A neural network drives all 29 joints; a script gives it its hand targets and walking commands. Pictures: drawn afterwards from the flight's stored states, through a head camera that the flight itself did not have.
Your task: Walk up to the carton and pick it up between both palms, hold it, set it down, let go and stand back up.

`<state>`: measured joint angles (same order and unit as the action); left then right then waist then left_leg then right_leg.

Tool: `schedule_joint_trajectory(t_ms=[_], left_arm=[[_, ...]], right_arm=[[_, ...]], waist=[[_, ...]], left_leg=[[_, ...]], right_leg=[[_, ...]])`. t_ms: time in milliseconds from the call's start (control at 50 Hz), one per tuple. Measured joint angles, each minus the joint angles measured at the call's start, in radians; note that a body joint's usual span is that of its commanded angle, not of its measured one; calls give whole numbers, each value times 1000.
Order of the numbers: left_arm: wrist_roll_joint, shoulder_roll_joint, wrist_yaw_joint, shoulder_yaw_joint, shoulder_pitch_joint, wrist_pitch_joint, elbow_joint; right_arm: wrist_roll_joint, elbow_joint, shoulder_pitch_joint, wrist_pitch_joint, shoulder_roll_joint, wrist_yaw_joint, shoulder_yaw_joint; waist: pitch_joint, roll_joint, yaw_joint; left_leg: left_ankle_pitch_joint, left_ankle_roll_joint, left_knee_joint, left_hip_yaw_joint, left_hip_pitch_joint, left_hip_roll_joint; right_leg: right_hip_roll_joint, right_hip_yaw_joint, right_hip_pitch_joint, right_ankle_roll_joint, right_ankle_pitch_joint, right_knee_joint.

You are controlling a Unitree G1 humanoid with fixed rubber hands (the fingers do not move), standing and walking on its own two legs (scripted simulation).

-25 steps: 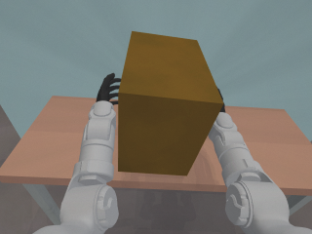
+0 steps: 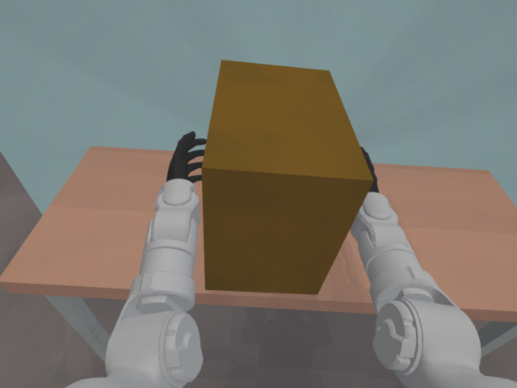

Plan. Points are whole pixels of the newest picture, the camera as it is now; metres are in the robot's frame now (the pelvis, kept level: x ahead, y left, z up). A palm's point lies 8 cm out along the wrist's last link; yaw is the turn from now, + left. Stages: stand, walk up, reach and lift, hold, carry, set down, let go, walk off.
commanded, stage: set down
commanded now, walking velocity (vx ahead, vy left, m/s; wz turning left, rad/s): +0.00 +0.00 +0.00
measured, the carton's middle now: (269, 176) +0.47 +0.03 +0.10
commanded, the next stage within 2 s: none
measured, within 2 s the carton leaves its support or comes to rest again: rests again in 0.96 s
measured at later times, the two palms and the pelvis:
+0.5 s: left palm (188, 194) +0.40 +0.17 +0.11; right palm (360, 200) +0.43 -0.13 +0.10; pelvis +0.01 +0.00 +0.00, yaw -1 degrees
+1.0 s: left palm (192, 205) +0.40 +0.16 +0.08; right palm (357, 206) +0.44 -0.13 +0.07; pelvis +0.01 +0.00 +0.00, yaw -2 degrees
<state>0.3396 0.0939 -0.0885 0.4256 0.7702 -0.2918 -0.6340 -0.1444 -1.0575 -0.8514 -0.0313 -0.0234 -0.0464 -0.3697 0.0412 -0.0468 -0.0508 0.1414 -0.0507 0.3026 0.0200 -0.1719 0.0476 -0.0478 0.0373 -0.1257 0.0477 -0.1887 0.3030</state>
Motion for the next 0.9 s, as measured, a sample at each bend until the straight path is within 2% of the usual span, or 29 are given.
schedule_joint_trajectory(t_ms=[600,900], left_arm=[[31,64,-23,62,-30,103,-22],[20,72,-26,75,-56,197,-46]], right_arm=[[-128,-3,7,-55,-2,65,-103],[-148,8,21,-107,0,69,-95]], waist=[[32,19,-38],[42,27,-43]], left_leg=[[-6,-3,-3,-24,-113,8],[-14,0,-10,-33,-164,7]], right_leg=[[-6,-22,-133,3,2,20],[-5,-29,-192,1,9,24]])
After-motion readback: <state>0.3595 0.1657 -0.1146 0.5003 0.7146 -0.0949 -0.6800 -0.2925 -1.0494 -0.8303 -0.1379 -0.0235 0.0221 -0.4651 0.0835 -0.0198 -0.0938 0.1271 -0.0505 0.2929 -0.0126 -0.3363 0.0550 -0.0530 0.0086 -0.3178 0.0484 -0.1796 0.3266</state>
